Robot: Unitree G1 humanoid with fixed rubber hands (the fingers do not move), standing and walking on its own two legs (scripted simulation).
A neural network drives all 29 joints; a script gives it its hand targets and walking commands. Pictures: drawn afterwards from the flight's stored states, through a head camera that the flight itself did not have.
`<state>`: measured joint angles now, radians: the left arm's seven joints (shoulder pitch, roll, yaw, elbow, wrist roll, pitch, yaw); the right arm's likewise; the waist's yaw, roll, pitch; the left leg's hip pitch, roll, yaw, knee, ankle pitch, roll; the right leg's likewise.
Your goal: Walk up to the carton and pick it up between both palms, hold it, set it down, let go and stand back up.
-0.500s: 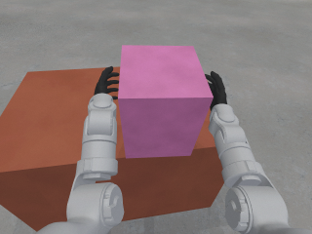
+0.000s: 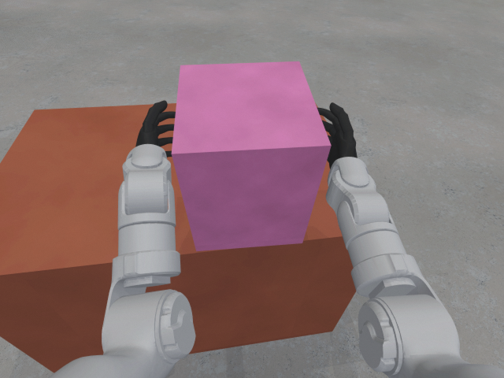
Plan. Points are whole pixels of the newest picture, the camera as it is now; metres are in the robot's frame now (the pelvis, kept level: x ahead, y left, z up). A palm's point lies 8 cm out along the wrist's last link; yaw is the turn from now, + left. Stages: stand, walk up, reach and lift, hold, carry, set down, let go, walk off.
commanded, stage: reach and lift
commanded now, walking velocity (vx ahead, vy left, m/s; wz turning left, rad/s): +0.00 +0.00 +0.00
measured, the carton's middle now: (245, 160) +0.44 -0.01 +0.13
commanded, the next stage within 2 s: hold in 0.82 s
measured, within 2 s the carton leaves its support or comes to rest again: neither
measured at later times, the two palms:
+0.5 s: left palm (133, 152) +0.38 +0.16 +0.19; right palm (328, 155) +0.37 -0.12 +0.19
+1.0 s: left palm (128, 149) +0.36 +0.16 +0.21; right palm (334, 144) +0.36 -0.13 +0.21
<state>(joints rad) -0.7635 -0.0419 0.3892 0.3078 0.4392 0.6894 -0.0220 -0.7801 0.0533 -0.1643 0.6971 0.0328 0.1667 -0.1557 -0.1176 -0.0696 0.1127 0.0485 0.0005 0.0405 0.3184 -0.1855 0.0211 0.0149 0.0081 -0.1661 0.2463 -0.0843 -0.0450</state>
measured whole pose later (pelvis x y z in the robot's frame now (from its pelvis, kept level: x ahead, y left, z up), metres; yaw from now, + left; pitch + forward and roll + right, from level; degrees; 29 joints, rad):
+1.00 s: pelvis +0.00 +0.00 +0.00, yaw +0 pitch -13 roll -1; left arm -0.72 -0.04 0.37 0.11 0.44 0.82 -0.03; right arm -0.77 0.04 -0.08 0.57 0.11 0.25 -0.19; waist -0.11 -0.07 0.11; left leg 0.07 0.00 0.03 0.33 -0.19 0.02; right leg 0.05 0.01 -0.17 0.24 -0.08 -0.05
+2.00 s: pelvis +0.00 +0.01 +0.00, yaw +0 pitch -14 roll -1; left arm -0.69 -0.06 0.39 0.01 0.48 0.87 -0.09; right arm -0.74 0.04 -0.02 0.46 0.14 0.30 -0.22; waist -0.11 -0.06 0.14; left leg 0.12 0.00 0.04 0.33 -0.20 0.02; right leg 0.09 0.01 -0.16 0.24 -0.09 -0.04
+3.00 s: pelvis +0.01 +0.00 +0.00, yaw +2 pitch -12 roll +0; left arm -0.73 -0.06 0.41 0.21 0.49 0.62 -0.11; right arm -0.74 0.11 -0.18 0.57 -0.06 0.04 -0.16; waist -0.09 -0.05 0.12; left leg 0.11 -0.01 0.02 0.31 -0.20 0.02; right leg 0.07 0.00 -0.19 0.25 -0.12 -0.04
